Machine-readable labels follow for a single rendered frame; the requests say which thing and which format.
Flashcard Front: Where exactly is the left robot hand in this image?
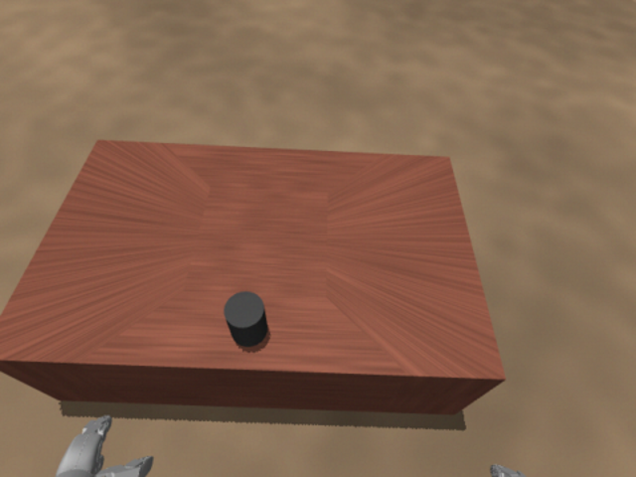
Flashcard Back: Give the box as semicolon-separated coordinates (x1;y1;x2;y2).
56;415;153;477

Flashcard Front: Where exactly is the can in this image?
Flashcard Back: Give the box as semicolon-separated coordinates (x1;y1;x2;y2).
224;291;267;347

